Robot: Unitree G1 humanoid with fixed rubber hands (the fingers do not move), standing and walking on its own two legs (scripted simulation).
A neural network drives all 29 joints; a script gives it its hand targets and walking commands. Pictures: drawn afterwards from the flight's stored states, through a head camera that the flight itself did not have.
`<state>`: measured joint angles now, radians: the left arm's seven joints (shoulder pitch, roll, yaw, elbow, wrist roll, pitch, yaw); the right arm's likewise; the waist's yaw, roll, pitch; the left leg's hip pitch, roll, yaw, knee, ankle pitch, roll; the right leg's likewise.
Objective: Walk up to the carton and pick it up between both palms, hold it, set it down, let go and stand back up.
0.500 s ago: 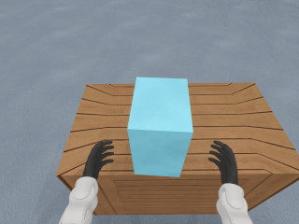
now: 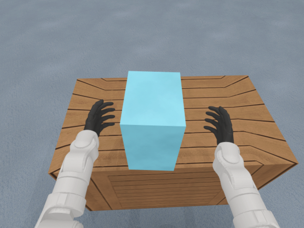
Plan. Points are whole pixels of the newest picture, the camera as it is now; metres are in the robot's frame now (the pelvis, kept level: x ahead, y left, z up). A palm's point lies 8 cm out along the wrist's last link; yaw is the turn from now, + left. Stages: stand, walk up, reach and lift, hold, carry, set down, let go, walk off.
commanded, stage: reach and lift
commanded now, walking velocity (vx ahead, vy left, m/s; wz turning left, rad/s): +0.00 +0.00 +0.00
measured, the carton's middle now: (152, 124) +0.45 +0.02 -0.04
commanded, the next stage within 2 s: none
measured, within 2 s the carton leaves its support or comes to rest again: neither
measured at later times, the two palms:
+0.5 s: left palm (95, 98) +0.43 +0.17 +0.11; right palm (224, 105) +0.40 -0.17 +0.11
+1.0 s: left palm (101, 83) +0.47 +0.16 +0.13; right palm (218, 90) +0.43 -0.15 +0.13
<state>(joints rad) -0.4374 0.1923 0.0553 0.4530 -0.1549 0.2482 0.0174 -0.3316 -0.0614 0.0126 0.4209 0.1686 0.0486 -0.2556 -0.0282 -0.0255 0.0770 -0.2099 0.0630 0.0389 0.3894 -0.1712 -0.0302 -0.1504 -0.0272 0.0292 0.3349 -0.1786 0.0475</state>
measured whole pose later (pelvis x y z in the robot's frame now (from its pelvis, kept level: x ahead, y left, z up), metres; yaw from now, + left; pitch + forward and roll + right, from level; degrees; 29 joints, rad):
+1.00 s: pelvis +0.00 +0.00 -0.01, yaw +0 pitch +11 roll -2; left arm -1.07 0.25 0.02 1.16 -0.17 0.16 0.07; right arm -0.96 -0.11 -0.05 1.00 0.25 0.15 -0.26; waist -0.08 -0.02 -0.14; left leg -0.48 0.08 0.01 0.46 -0.18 -0.03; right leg -0.38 -0.01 0.01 0.34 -0.15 0.04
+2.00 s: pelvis +0.00 +0.01 -0.03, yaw +1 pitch +23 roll -3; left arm -0.96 0.08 0.33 1.42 0.19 -0.41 0.10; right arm -0.85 0.13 -0.58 1.16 -0.32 -0.37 -0.16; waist -0.07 0.01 -0.20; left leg -0.84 0.07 -0.04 0.66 -0.23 -0.02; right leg -0.73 -0.01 -0.02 0.54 -0.23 0.05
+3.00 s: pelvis +0.02 +0.00 -0.01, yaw +1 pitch +18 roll -2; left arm -0.78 -0.04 0.59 1.20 0.46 -0.42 0.06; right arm -0.69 0.22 -0.76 1.08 -0.59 -0.53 -0.16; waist -0.06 -0.01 -0.09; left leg -0.57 0.07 0.00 0.42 -0.16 -0.03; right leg -0.47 -0.02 -0.03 0.30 -0.14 0.04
